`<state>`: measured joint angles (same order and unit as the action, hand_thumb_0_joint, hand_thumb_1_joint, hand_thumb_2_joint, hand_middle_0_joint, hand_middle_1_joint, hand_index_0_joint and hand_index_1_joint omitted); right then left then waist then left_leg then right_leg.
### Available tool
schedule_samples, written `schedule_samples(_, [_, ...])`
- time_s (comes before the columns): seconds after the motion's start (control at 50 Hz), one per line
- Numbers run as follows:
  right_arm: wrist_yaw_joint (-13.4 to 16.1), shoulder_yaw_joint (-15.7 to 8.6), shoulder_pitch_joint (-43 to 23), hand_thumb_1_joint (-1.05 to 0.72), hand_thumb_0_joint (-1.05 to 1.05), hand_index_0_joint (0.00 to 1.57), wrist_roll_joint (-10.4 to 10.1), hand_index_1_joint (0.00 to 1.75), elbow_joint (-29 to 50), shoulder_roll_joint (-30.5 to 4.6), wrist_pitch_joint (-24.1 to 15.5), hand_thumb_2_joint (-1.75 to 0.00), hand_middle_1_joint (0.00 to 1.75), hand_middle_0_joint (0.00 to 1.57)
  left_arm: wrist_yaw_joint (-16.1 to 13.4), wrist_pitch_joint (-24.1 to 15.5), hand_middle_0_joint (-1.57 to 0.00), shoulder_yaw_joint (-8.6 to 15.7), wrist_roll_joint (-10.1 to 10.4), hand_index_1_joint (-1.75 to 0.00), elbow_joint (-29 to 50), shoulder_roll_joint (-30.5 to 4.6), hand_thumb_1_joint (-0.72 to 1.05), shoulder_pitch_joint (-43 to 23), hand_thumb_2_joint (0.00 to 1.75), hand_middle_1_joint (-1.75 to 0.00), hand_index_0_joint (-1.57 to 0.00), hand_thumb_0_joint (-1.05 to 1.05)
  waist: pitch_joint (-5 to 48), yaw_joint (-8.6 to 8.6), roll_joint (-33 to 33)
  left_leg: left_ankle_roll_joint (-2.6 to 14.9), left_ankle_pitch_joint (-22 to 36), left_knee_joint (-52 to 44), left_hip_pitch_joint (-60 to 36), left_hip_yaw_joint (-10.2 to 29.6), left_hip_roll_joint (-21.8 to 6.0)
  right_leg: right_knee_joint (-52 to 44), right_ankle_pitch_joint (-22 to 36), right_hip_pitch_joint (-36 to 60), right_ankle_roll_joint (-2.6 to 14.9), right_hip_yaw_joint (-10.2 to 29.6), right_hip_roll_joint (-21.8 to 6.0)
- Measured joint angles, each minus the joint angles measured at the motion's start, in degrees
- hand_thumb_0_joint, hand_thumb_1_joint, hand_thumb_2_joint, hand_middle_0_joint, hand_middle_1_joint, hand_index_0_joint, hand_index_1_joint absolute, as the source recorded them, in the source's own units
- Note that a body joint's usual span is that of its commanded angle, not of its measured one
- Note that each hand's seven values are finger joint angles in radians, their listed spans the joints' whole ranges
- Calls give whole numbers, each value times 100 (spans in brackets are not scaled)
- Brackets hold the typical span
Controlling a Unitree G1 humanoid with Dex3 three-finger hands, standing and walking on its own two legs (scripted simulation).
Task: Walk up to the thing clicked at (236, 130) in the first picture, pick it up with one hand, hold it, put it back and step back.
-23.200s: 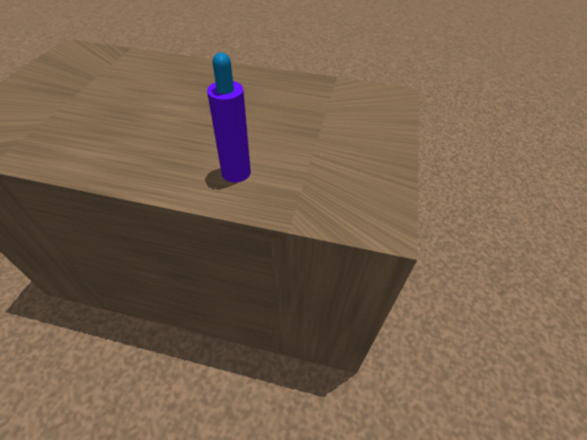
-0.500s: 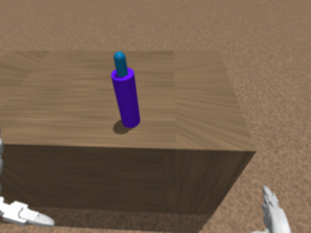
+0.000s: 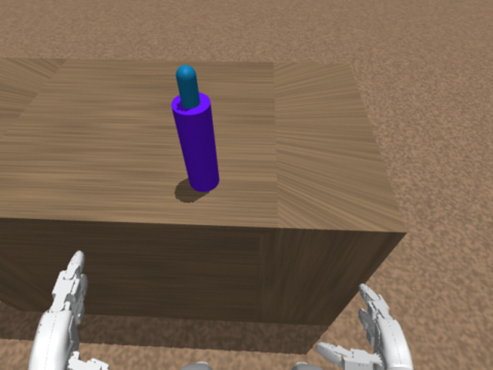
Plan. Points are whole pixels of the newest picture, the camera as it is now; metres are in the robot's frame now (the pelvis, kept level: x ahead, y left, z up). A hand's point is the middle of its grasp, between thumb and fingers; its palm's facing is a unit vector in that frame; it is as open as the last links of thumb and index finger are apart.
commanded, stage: home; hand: left
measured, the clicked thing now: (196, 134) +0.50 +0.11 +0.10
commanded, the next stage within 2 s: none
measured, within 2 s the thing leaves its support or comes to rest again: neither
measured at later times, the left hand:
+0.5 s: hand (143, 325) +0.20 +0.18 -0.06, palm faces +0.10 -0.96 -0.25, open 17.2 cm
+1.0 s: hand (143, 330) +0.19 +0.18 -0.07, palm faces +0.11 -0.96 -0.27, open 17.3 cm
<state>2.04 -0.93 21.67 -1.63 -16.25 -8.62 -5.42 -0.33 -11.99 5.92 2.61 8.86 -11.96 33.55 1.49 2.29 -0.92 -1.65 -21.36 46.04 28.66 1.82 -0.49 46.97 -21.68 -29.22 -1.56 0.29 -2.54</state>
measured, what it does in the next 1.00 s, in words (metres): stands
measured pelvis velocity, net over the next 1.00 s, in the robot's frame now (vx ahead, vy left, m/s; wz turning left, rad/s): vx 0.02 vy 0.00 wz -0.01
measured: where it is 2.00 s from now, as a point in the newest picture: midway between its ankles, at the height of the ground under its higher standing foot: outside the picture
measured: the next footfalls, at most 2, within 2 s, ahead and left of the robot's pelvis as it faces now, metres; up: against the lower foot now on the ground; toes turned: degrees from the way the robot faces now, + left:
none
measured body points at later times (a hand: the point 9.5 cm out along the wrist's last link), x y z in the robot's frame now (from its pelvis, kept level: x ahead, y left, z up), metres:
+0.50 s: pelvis +0.02 +0.01 -0.01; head +0.05 +0.01 +0.44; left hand +0.19 +0.23 -0.05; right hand +0.17 -0.24 -0.09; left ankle +0.03 +0.14 -0.70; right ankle +0.03 -0.14 -0.70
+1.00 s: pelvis +0.02 +0.00 -0.02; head +0.04 +0.00 +0.43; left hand +0.19 +0.23 -0.05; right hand +0.18 -0.24 -0.09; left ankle +0.03 +0.14 -0.70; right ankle +0.03 -0.14 -0.70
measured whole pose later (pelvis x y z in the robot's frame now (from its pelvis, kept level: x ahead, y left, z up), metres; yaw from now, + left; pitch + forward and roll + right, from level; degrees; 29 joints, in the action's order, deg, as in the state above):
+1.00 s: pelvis +0.02 +0.00 -0.02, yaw -1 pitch +8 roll -2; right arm 7.0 0.7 15.5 -1.2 -26.9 -12.2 -3.8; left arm -7.6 8.6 -0.7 1.0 -1.0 -11.8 26.8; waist 5.8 -0.8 -1.7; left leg -1.8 -27.4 55.0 35.4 2.8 -2.3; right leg 52.6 -25.8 -34.5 -1.5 -0.6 -0.7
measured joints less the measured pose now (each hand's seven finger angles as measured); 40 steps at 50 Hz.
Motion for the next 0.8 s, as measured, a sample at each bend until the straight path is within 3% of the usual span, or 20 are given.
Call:
schedule_samples(0.12, [145, -97, -56, -40, 0, 16, 19, 22, 47, -201, 49, -62, 22, 16, -131, 353, -6, -246, -94, -6, -1011, 70, -51, -224, 7, -6, -6, -1, 127, -96, 49, 14, -130, 177, 191, -8, 14, 165, -124, -186, -18, 11, -15])
schedule_samples(0.22, [227, 47, -19, -62, 1, 18, 36, 25, 253, -252, 141, -74, 25, 18, -170, 627, -6, -524, -166, -5, -1807, 118, -51, -769, 7, -6, -6, -1, 155, -193, 184, 4, -234, 361, 387, -10, -2, 344, -220, -385, -11, 18, 2])
schedule_samples(0.3, [219, 135, 120, -75, 1, 19, 64, 27, 416, -218, 259, -81, 27, 19, -213, 790, -6, -596, -171, -5, -2048, 137, -50, -1031, 7, -6, -6, -1, 222, -228, 228, -13, -316, 449, 454, -12, -53, 382, -263, -440, 3, 20, 53])
schedule_samples(0.48, [334, 126, -273, -87, 1, 21, -2, 30, -734, -396, 423, -89, 30, 20, -589, 1103, -6, -583, -114, -6, -1607, 38, -48, -776, 8, -6, -6, -1, 387, -312, -13, 5, -544, 677, 485, 23, -155, 397, -366, -382, -16, -17, 153])
schedule_samples(0.8, [457, 145, -556, -90, 2, 21, 35, 30, -1115, -341, 339, -90, 30, 21, -735, 1733, -6, -664, -157, -5, -1180, 19, -49, -729, 8, -6, -6, -1, 411, -321, -59, 5, -625, 853, 645, 51, -178, 519, -420, -514, -17, -39, 178])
